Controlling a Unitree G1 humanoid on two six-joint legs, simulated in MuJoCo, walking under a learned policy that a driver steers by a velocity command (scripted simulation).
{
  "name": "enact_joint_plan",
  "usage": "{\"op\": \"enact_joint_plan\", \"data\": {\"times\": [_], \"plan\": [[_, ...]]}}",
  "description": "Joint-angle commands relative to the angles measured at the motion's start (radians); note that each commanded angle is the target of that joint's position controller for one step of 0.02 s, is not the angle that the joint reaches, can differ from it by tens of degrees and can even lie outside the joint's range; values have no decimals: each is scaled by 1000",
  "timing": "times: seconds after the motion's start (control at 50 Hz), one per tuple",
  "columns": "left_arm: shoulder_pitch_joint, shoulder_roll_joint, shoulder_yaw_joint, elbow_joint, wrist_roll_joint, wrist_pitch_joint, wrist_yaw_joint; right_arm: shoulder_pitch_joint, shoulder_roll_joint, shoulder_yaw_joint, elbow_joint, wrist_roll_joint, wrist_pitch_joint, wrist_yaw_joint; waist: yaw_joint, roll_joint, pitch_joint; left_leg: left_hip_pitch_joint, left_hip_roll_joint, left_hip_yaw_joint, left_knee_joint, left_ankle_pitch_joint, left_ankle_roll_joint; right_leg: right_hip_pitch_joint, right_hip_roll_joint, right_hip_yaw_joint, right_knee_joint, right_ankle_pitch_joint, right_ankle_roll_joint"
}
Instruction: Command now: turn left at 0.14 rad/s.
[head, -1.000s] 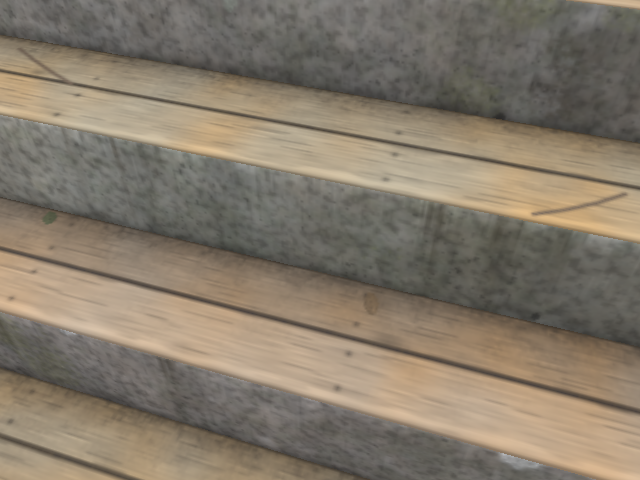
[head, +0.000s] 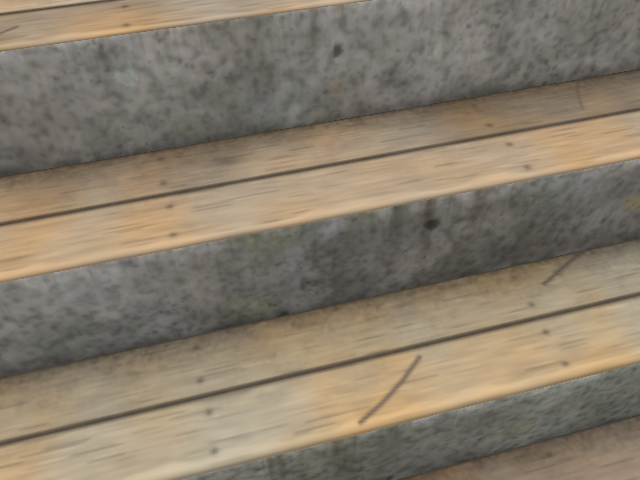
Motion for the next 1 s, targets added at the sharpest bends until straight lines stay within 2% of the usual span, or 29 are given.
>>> {"op": "enact_joint_plan", "data": {"times": [0.02,0.04,0.06,0.1,0.14,0.2,0.24,0.3,0.34,0.38,0.4,0.42,0.46,0.52,0.56,0.6,0.62,0.64,0.66,0.68,0.72,0.74,0.76,0.78,0.82,0.86,0.9,0.96,1.0], "plan": [[-321,23,-37,-133,-43,4,-30,39,36,21,-5,29,-34,100,-121,0,-14,223,5,33,-662,5,-18,52,-137,82,-149,104,-59],[-104,125,7,-45,-18,30,-55,15,17,24,8,35,-44,106,-12,-54,18,240,-38,41,-743,102,-7,106,-135,114,-177,-21,-73],[32,212,51,-5,8,49,-71,34,-40,19,-14,19,-63,68,34,-68,-16,251,-14,-25,-682,327,46,155,-183,180,-166,-14,-101],[-93,167,51,-155,41,-5,6,-157,-194,-27,-141,8,-86,-7,86,60,-135,168,30,-141,-614,540,281,201,-54,-31,-24,55,-49],[-170,129,44,-213,20,-19,48,-54,-114,-28,-126,-10,-70,-20,36,50,-112,201,68,-216,-640,533,330,129,-49,-46,8,73,-47],[-211,89,44,-280,5,-21,67,125,-158,-51,-116,-3,-47,-26,-32,84,-90,366,124,-363,-669,623,375,-72,-34,-25,102,44,-28],[-196,77,41,-315,10,-12,58,90,-184,-57,-154,-10,-35,-19,-20,91,-79,382,142,-412,-694,658,413,-130,-9,-3,161,-13,-13],[-119,77,48,-340,21,-6,52,-53,-171,-54,-225,-9,-17,-12,46,56,-46,251,96,-369,-679,536,373,-15,9,-2,27,-16,-15],[-63,129,61,-347,20,-2,61,-55,-138,-50,-250,-10,-4,-7,31,-4,-100,87,29,-324,-615,422,307,177,-36,57,-17,319,-90],[-26,195,84,-347,35,11,54,33,-74,-23,-244,-9,6,-1,10,-140,-141,-151,-130,-160,-385,109,152,423,-233,293,-181,654,-306],[-19,232,98,-369,38,24,48,91,-105,-31,-224,-17,10,3,37,-265,-159,-250,-162,-141,8,-153,70,420,-432,534,-283,629,-457],[-17,227,99,-356,42,15,42,84,-167,-51,-211,-18,9,-1,30,-205,-149,-333,-122,-155,478,-204,31,344,-489,570,-326,602,-469],[-87,110,36,-328,85,47,8,7,-144,-48,-230,17,6,-19,0,-58,-39,-466,-155,-246,694,32,76,186,-337,335,-332,230,-316],[-122,22,-20,-317,38,44,-2,-15,-111,-30,-254,3,9,-12,4,-20,-100,-464,-106,-233,479,35,71,264,-289,155,-340,201,-232],[-147,47,-16,-340,13,8,10,-12,-105,-24,-225,-18,13,4,0,-59,-118,-398,-67,-160,289,-10,20,274,-260,96,-363,140,-204],[-233,184,37,-357,22,4,28,-3,-87,3,-244,-46,23,37,-33,-70,-113,-167,-37,2,-9,-115,14,157,-208,-14,-391,119,-180],[-190,230,61,-340,17,15,33,4,-88,9,-250,-38,17,46,-11,-64,-89,-115,-44,38,-260,-148,17,174,-203,-28,-356,37,-185],[-154,258,77,-330,37,1,32,17,-73,16,-231,-35,13,62,17,-134,-37,5,-11,13,-288,-21,33,112,-276,6,-355,5,-192],[-193,260,71,-317,61,6,22,157,-97,13,-199,-24,6,55,-48,-118,-44,114,-2,-42,-306,189,62,56,-350,56,-338,-8,-213],[-221,225,64,-313,65,-4,10,204,-119,3,-203,-6,0,45,-81,-119,-29,160,4,-59,-402,250,82,55,-391,70,-308,26,-218],[-148,102,30,-262,28,-6,-9,173,-157,-20,-205,-3,-24,21,-45,-54,-37,261,-59,-33,-739,250,160,105,-304,-2,-123,-25,-135],[-47,6,10,-246,27,-2,-21,156,-202,-34,-209,-16,-35,-2,29,69,-84,391,4,-158,-734,656,274,-7,-194,-101,74,-96,-33],[62,-17,-3,-281,20,-26,-6,53,-273,-42,-269,32,-37,-8,81,188,-174,540,189,-470,-745,741,470,-203,-96,-61,186,-188,98],[-1,55,12,-253,-8,-27,-15,-1,-168,-17,-283,25,-37,6,25,87,-145,429,207,-498,-764,430,414,-185,-121,49,266,-168,137],[15,47,22,-184,-12,2,-41,-118,-26,40,-284,57,-33,49,67,19,-32,244,139,-411,-818,92,269,-133,-152,98,217,-78,154],[47,44,17,-145,-9,6,-57,-188,-20,56,-274,62,-24,66,94,-43,23,128,128,-371,-850,-109,172,-11,-161,112,53,108,127],[-13,62,12,-158,-6,1,-64,-66,-72,35,-226,26,-18,73,0,-4,18,250,73,-255,-856,-172,131,-11,-103,94,-76,65,81],[-163,124,29,-233,7,-21,-14,26,-178,-12,-224,-21,-20,4,-85,3,-63,494,112,-249,-806,153,220,-158,-85,93,-2,91,-2],[-102,99,22,-223,3,-34,4,-16,-152,-10,-249,-19,-12,-23,-46,35,-87,541,199,-300,-819,292,344,-244,-88,123,81,104,-34]]}}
